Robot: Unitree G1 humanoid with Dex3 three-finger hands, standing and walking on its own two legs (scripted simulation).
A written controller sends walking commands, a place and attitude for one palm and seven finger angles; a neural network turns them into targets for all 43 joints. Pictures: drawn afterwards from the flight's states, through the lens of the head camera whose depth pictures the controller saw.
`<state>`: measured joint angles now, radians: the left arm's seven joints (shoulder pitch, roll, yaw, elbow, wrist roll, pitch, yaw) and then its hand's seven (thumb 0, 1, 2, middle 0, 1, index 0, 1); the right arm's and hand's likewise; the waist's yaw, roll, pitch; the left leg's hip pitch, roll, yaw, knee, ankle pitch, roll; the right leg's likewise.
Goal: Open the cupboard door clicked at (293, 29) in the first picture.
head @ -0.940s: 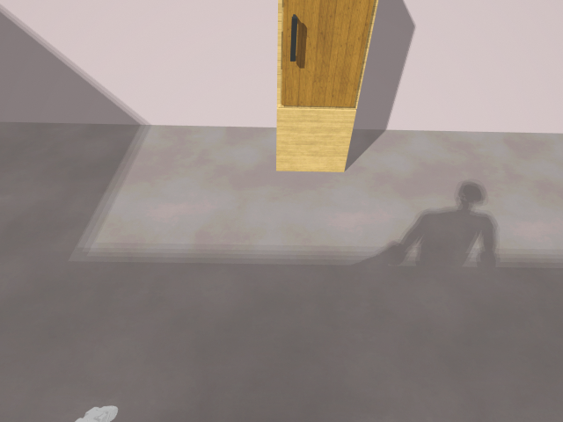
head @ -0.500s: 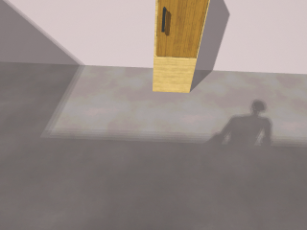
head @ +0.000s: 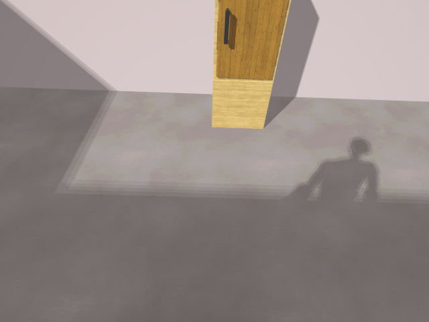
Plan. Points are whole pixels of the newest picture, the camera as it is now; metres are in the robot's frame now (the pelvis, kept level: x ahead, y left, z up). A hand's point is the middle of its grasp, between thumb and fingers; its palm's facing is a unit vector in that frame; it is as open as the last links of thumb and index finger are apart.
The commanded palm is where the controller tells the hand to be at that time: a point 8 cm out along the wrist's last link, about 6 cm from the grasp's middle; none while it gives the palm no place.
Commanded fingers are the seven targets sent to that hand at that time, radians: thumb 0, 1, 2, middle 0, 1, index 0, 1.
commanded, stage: look at it before walking up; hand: left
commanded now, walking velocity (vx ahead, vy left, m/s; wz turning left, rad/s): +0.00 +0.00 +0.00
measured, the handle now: (226, 26) +1.50 +0.01 -0.04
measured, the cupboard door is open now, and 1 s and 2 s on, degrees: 0 0 0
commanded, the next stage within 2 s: walk to a spot facing it in 0.50 s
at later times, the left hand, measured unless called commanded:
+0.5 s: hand out of the picture +0.09 +0.24 -0.16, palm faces -0.04 -0.94 -0.33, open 7.4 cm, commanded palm none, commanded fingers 0.00 0.90 0.90 -0.20 -0.30 -0.20 -0.30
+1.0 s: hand out of the picture +0.12 +0.17 -0.18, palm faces -0.17 -0.97 -0.19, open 7.4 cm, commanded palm none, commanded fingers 0.00 0.90 0.90 -0.20 -0.30 -0.20 -0.30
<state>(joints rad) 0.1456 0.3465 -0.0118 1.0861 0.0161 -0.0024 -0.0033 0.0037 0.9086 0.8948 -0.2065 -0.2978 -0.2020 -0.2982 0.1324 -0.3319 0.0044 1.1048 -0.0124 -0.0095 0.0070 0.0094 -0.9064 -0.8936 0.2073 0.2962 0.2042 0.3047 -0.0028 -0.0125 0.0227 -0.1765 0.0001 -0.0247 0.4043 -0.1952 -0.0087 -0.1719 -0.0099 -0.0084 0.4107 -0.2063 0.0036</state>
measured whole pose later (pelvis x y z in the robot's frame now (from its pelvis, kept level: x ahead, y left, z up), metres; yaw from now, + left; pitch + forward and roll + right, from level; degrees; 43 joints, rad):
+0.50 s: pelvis +0.01 +0.00 +0.00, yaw +0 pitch -2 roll +0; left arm 0.14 0.35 -0.01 1.09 0.02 0.00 0.00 0.00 0.91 0.89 -0.21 -0.30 -0.20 -0.30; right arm 0.11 -0.34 0.01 1.11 -0.01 -0.01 0.00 0.01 -0.91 -0.89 0.21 0.30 0.20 0.30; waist 0.00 -0.01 0.03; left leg -0.15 0.01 -0.02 0.37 -0.20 -0.01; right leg -0.14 0.00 -0.01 0.38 -0.21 0.00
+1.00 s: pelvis +0.09 -0.03 -0.01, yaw -9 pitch +0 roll +1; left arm 0.31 0.21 0.03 1.06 0.02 0.02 -0.04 0.01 0.91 0.90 -0.20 -0.30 -0.20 -0.30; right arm 0.35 -0.21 -0.02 1.10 -0.03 -0.04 -0.01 0.01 -0.91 -0.89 0.21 0.30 0.20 0.30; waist -0.02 -0.01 0.03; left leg -0.06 0.07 0.12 0.48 -0.40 -0.04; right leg -0.38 -0.03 -0.06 0.79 -0.47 -0.02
